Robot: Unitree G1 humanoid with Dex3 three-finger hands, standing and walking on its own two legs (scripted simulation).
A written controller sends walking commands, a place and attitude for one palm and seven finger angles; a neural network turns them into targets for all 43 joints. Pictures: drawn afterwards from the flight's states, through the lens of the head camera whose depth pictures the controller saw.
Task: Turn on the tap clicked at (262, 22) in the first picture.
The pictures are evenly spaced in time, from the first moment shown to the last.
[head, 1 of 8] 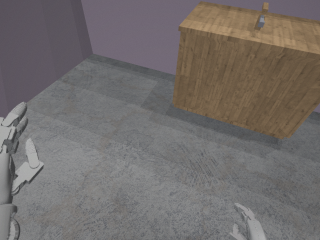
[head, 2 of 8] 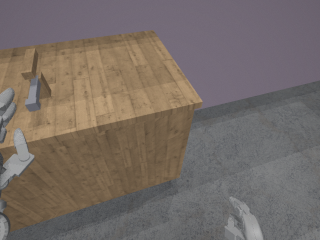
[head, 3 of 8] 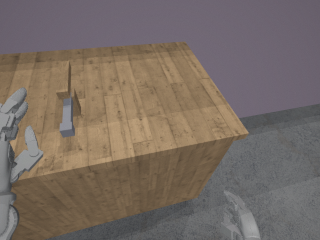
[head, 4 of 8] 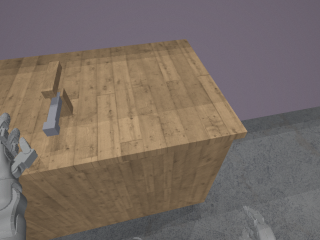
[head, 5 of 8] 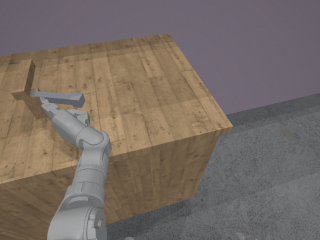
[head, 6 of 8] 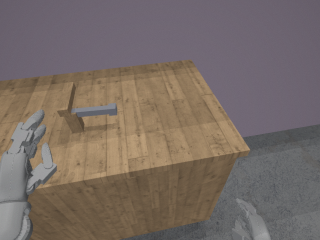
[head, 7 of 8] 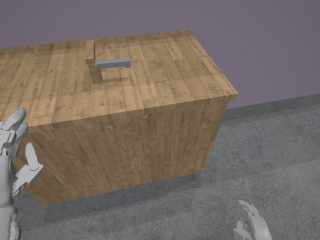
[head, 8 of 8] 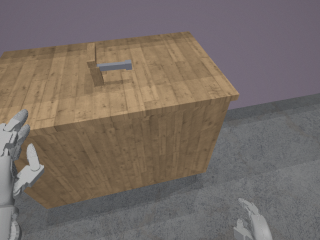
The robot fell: no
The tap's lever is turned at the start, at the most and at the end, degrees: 0 86 86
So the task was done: yes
